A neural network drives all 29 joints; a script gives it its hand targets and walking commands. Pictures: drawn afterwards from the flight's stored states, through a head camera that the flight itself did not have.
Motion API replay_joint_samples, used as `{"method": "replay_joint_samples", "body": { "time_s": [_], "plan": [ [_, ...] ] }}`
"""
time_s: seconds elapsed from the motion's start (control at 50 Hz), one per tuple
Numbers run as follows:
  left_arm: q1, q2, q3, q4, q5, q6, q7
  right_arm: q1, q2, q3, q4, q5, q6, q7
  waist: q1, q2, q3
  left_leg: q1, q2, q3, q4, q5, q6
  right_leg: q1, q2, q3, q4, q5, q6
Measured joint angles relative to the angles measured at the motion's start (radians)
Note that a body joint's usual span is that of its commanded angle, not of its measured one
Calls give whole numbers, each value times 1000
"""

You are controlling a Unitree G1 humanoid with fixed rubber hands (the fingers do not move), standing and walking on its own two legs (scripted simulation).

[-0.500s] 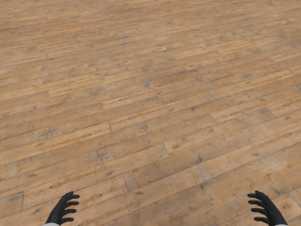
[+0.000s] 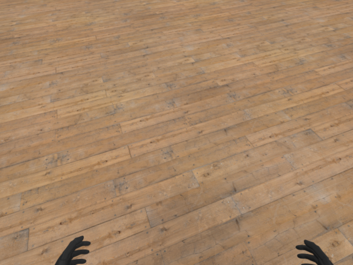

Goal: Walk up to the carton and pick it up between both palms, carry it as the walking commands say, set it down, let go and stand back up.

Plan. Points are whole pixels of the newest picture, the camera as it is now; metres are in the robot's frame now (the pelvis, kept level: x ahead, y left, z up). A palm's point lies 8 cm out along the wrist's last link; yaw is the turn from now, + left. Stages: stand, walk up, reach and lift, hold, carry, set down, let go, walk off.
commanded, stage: stand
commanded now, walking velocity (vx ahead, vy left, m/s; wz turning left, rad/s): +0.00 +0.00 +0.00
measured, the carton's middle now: out of the picture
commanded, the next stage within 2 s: walk up in 0.44 s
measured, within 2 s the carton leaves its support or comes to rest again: neither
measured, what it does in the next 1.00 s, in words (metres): steps on the spot, turning left: left foot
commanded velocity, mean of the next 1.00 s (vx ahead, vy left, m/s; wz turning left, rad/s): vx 0.00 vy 0.00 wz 0.00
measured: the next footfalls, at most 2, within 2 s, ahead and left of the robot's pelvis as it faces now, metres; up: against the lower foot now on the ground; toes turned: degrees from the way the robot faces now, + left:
left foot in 0.94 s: +0.05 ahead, +0.27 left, +0.00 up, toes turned +29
right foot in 1.18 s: +0.22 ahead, +0.09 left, +0.00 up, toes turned +29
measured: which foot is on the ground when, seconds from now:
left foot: down 0.00-0.64, up 0.66-0.92, down 0.94-1.00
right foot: down 0.00-0.94, up 0.96-1.00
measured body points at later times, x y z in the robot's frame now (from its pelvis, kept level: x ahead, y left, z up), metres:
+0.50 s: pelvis -0.01 +0.00 +0.01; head +0.00 +0.01 +0.46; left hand +0.10 +0.31 -0.11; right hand +0.11 -0.30 -0.10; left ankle +0.00 +0.12 -0.74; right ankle +0.01 -0.12 -0.74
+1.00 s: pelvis +0.02 +0.09 -0.03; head -0.01 +0.13 +0.42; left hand +0.02 +0.50 -0.09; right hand +0.31 -0.16 -0.04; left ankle +0.02 +0.25 -0.74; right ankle +0.01 -0.10 -0.71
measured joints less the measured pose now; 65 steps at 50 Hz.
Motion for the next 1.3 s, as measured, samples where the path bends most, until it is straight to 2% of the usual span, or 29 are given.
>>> {"method": "replay_joint_samples", "body": {
  "time_s": [0.38, 0.62, 0.66, 0.7, 0.74, 0.78, 0.84, 0.9, 0.94, 0.96, 0.98, 1.02, 1.06, 1.12, 1.16, 1.18, 1.2, 1.22, 1.26, 1.3],
  "plan": [
    [-1, 12, -8, 135, -3, -2, 9, -16, -4, 8, 137, 3, -3, -6, 0, -2, -9, 37, -2, 1, -96, 56, 1, 38, -3, 0, -98, 57, 3],
    [3, 8, -10, 178, -5, -4, 12, -17, -5, 8, 186, 1, -4, -9, 0, -3, -13, 43, -2, 4, -127, 79, 2, 44, -3, 3, -131, 82, 4],
    [24, 10, 18, 134, 22, -10, 20, 17, -6, -24, 121, -32, 22, 36, -39, 6, -44, -31, -4, -29, -64, 59, 14, 16, -8, -41, -123, 73, -2],
    [34, 25, 44, 83, 57, -30, 39, 58, -11, -50, 51, -68, 48, 85, -66, 15, -74, -157, 10, -31, 104, -4, 16, -9, -22, -108, -116, 60, -7],
    [40, 49, 62, 40, 82, -48, 62, 82, -22, -65, -2, -85, 67, 123, -70, 20, -89, -267, 39, -35, 265, -37, 4, -15, -36, -166, -110, 48, -6],
    [48, 80, 75, 4, 93, -60, 74, 87, -35, -75, -45, -85, 83, 155, -66, 19, -90, -332, 81, -41, 337, -52, -10, -6, -52, -212, -94, 29, 3],
    [64, 138, 79, -43, 94, -69, 75, 57, -60, -83, -78, -68, 103, 197, -62, 7, -78, -368, 152, -36, 335, -32, -19, 34, -85, -273, -72, -5, 32],
    [75, 188, 78, -76, 96, -67, 64, 25, -93, -90, -94, -46, 101, 222, -54, -18, -73, -328, 181, -9, 259, -7, -2, 78, -144, -322, -26, -56, 61],
    [89, 214, 73, -97, 92, -58, 51, 13, -127, -98, -104, -38, 87, 223, -47, -31, -81, -263, 165, 9, 197, -12, 13, 77, -200, -338, 70, -129, 44],
    [97, 227, 71, -106, 85, -51, 42, 2, -138, -103, -104, -37, 76, 214, -50, -45, -83, -261, 138, 10, 209, 9, -6, 52, -229, -319, 163, -186, 14],
    [102, 237, 70, -112, 71, -44, 33, -7, -140, -105, -107, -41, 70, 201, -57, -57, -84, -274, 113, 6, 244, -3, -15, 6, -223, -257, 274, -256, -3],
    [106, 244, 63, -124, 51, -37, 21, -12, -124, -102, -115, -46, 68, 178, -68, -81, -83, -267, 70, -3, 254, -29, -3, -99, -168, -143, 464, -328, -18],
    [112, 237, 44, -141, 42, -46, 13, 2, -109, -93, -126, -51, 71, 162, -75, -96, -81, -232, 29, -16, 212, -26, 20, -170, -127, -106, 494, -309, -21],
    [138, 216, 16, -174, 36, -60, 6, 27, -104, -90, -145, -59, 78, 157, -80, -89, -87, -195, -18, -53, 161, -16, 34, -234, -83, -105, 374, -228, -22],
    [175, 204, 7, -194, 33, -67, 4, 38, -113, -94, -159, -63, 81, 158, -76, -65, -92, -184, -41, -86, 171, -36, 31, -234, -57, -116, 253, -160, -42],
    [198, 204, 6, -204, 32, -71, 4, 44, -120, -98, -166, -64, 83, 159, -69, -50, -97, -189, -53, -104, 207, -77, 27, -213, -49, -123, 181, -109, -55],
    [221, 205, 8, -211, 38, -75, 9, 48, -124, -105, -168, -64, 83, 158, -57, -35, -107, -216, -63, -115, 279, -120, 23, -203, -57, -138, 168, -31, -54],
    [241, 201, 12, -210, 50, -76, 19, 48, -127, -109, -170, -66, 86, 155, -45, -12, -118, -263, -67, -125, 385, -131, 18, -197, -64, -164, 177, -16, -42],
    [275, 188, 26, -199, 66, -80, 40, 34, -131, -105, -181, -64, 89, 156, -20, 33, -130, -359, -42, -117, 574, -100, -3, -157, -73, -221, 164, -48, -18],
    [302, 179, 43, -184, 71, -92, 50, 10, -136, -96, -197, -55, 89, 167, 0, 68, -129, -418, 19, -92, 653, -50, -30, -85, -78, -276, 114, -67, 3]
  ]
}}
